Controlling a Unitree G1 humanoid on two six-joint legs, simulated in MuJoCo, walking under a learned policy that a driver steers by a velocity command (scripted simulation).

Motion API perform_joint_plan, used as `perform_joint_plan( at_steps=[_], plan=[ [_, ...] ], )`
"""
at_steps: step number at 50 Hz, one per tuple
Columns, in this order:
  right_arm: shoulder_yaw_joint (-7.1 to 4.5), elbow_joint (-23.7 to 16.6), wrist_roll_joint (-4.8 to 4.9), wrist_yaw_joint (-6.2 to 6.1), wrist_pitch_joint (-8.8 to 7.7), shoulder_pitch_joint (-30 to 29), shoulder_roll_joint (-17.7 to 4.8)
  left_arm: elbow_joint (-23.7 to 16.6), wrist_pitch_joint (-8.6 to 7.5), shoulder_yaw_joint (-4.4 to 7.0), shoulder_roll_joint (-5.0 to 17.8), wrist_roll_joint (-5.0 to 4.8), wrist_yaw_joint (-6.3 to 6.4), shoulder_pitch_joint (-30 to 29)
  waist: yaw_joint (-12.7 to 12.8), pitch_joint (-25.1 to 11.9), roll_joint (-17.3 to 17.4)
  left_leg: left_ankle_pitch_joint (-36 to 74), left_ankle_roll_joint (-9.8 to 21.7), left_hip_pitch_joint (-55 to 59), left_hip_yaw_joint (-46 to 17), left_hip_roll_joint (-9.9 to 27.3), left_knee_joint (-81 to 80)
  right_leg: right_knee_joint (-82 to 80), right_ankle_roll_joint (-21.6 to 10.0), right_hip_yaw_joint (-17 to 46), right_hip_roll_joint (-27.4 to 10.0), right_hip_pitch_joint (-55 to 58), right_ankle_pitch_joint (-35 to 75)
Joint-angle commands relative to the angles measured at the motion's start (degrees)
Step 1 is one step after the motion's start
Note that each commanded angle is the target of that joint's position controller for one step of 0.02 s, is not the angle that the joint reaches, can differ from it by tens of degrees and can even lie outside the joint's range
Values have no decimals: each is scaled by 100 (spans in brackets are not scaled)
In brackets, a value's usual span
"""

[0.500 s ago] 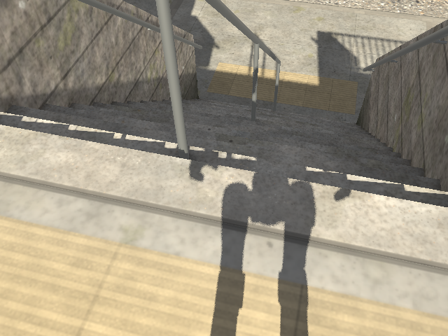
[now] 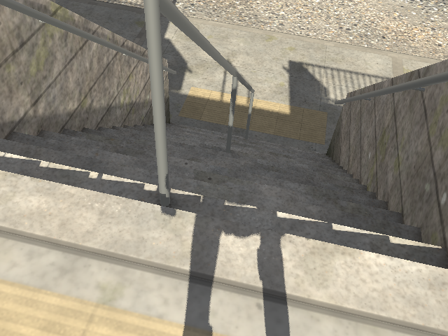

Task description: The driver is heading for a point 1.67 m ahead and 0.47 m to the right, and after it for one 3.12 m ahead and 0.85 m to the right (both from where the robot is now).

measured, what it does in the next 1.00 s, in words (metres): walks ahead, turning right: right foot, then left foot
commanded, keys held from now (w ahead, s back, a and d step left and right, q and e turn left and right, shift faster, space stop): e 0.76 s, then no key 0.24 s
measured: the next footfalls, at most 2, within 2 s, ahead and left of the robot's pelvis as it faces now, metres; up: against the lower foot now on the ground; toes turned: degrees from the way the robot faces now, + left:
right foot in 0.22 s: +0.28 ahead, -0.13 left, +0.00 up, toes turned -8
left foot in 0.66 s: +0.33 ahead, +0.08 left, +0.00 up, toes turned -24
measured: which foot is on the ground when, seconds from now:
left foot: down 0.00-0.24, up 0.26-0.64, down 0.66-1.00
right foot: up 0.00-0.20, down 0.22-0.66, up 0.68-1.00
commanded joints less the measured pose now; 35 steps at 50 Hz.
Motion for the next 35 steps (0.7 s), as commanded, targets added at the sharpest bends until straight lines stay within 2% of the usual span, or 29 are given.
perform_joint_plan(
  at_steps=[1, 3, 4, 6, 7, 9, 10, 11, 12, 13, 14, 15, 16, 17, 18, 20, 21, 22, 24, 27, 29, 31, 32, 33, 34, 35],
  plan=[
    [-199, -298, -27, -68, -92, -375, -788, -485, -26, 8, 112, 42, -25, -520, 62, 560, 825, 2574, 630, 129, -314, 1207, -804, -683, 159, -63, -71, -568, 854],
    [-207, -207, 0, -143, -42, -405, -885, -636, -43, -77, -77, 89, -97, -935, -64, 621, 855, 3142, 486, -257, 225, 1038, -677, -1562, 155, -486, -9, 156, 1409],
    [-224, -124, 32, -178, -17, -265, -970, -734, -45, -97, -114, 101, -149, -1155, -163, 609, 856, 3260, 473, -234, 294, 1089, -596, -1809, 138, -630, 40, 357, 1524],
    [-261, -29, 98, -215, 54, -183, -1127, -870, -28, -69, -23, 70, -257, -1270, -169, 527, 925, 3612, 452, 127, 315, 1251, -282, -2130, 32, -708, 103, 483, 1343],
    [-285, -32, 134, -237, 97, -240, -1197, -913, -22, -30, 81, 71, -304, -1211, -94, 445, 967, 3976, 420, 341, 312, 1335, -30, -2236, -66, -738, 153, 544, 1086],
    [-340, -93, 205, -308, 190, -395, -1320, -862, -19, 92, 349, 112, -360, -725, 207, 101, 1064, 5100, 301, 597, 337, 1398, 802, -2368, -293, -932, 414, 1093, 516],
    [-350, -147, 213, -335, 233, -480, -1338, -714, -26, 207, 565, 114, -342, -116, 523, -204, 980, 5250, 184, 515, 421, 1279, 1628, -2690, -449, -967, 598, 1828, 649],
    [-319, -208, 201, -329, 209, -429, -1266, -601, -21, 338, 861, 115, -235, 460, 837, -550, 702, 4516, -75, -56, 541, 965, 2868, -3133, -682, -707, 554, 2940, 1540],
    [-136, -377, -119, -262, 138, 129, -656, -618, 38, 422, 1448, 163, -83, 695, 489, -1292, -784, -100, -421, -1887, 537, 371, 5007, -2428, -1329, 1091, -926, 4922, 4449],
    [2, -431, -101, -127, 48, 701, -609, -868, 19, 373, 1555, 200, -79, 535, 303, -2628, -1183, -2783, -611, -3207, -615, -450, 6726, -2799, -2661, 3670, -2231, 6241, 4472],
    [-146, -398, 67, -56, 29, 127, -1191, -982, 99, 326, 1169, 177, -68, 421, 718, -2635, -245, -2144, -507, -3288, -1193, -62, 6863, -3172, -2355, 3065, -1825, 5723, 3327],
    [-110, -503, -343, 41, -80, 179, -942, -560, -156, 192, 475, 342, -24, 911, 641, -2045, -280, -1382, -360, -3418, -1411, 312, 6189, -3624, -1924, 2324, -1445, 4922, 452],
    [-128, -569, -487, -35, -97, -337, -1085, -567, -286, 68, 266, 244, 23, 367, 395, -679, 129, -1149, -478, -3481, -1130, 408, 5592, -4124, -1708, 2088, -1008, 3614, -217],
    [-15, -684, -595, -119, -84, -452, -828, -567, -347, 55, 325, 207, 48, -21, 113, -473, -122, -1054, -505, -3258, -1048, 545, 5198, -4238, -1689, 1760, -805, 2951, 101],
    [51, -717, -594, -140, -36, -454, -757, -684, -361, 58, 399, 232, 45, -276, -48, -425, -72, -1038, -548, -2811, -990, 638, 5044, -4353, -1724, 1629, -751, 2356, 541],
    [59, -584, -338, -104, 107, -57, -890, -960, -454, 149, 640, 245, -60, -677, -219, -611, 187, -897, -700, -2169, -773, 619, 4501, -4379, -1712, 1383, -655, 1748, 994],
    [73, -494, -269, -67, 169, 33, -892, -1039, -501, 197, 785, 255, -111, -772, -231, -557, 188, -753, -746, -1906, -605, 558, 4140, -4376, -1637, 1187, -497, 1459, 955],
    [88, -451, -249, -44, 236, 17, -890, -1104, -531, 229, 874, 253, -146, -767, -189, -487, 109, -667, -768, -1726, -488, 476, 3916, -4385, -1571, 1118, -396, 1292, 852],
    [133, -453, -254, -36, 297, -157, -855, -1218, -548, 235, 862, 243, -175, -667, -61, -382, -6, -488, -725, -1640, -510, 397, 3511, -4352, -1486, 1282, -383, 1305, 277],
    [161, -560, -221, -78, 192, -542, -884, -1320, -500, 227, 760, 217, -176, -336, 217, -308, -144, -474, -599, -1892, -699, 341, 2773, -4115, -1567, 1938, -647, 1930, -412],
    [153, -598, -147, -113, 96, -632, -919, -1362, -435, 211, 705, 199, -179, -278, 278, -311, -219, -453, -494, -1848, -672, 235, 2228, -3934, -1604, 2252, -736, 2231, -292],
    [139, -634, -10, -103, 20, -565, -931, -1332, -356, 168, 639, 200, -201, -384, 119, -305, -133, 206, -275, -1278, -505, 58, 1146, -3644, -1545, 2386, -636, 2179, 146],
    [129, -680, 46, -91, -15, -546, -961, -1270, -323, 119, 543, 229, -226, -332, 57, -330, -92, 764, -61, -889, -526, 59, 698, -3486, -1450, 2442, -532, 2079, 413],
    [87, -748, 52, -106, -64, -407, -1081, -1190, -298, 53, 409, 272, -241, -205, -18, -473, 0, 1467, 415, -424, -801, 444, 425, -3169, -1189, 2366, -385, 1920, 361],
    [-82, -945, 43, -181, -126, -431, -1704, -1374, -292, -44, 72, 331, -201, 71, 194, -986, 1179, 3054, 2033, 652, -2468, 1916, 116, -2316, -497, 1387, 486, 897, -1123],
    [-207, -949, -168, -169, -169, -514, -1908, -1449, -314, 32, 386, 533, -168, -230, -1, -486, 1370, 3198, 2796, 876, -3672, 2894, -349, -1169, 131, 488, 943, -342, -2574]
  ],
)
Velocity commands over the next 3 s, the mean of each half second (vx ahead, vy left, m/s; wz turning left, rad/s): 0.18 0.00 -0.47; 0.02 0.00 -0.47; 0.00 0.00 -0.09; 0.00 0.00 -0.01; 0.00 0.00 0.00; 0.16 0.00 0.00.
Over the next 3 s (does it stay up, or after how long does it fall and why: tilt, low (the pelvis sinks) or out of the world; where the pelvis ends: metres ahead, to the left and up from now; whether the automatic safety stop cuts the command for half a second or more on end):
stays up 0.29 -0.07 -0.01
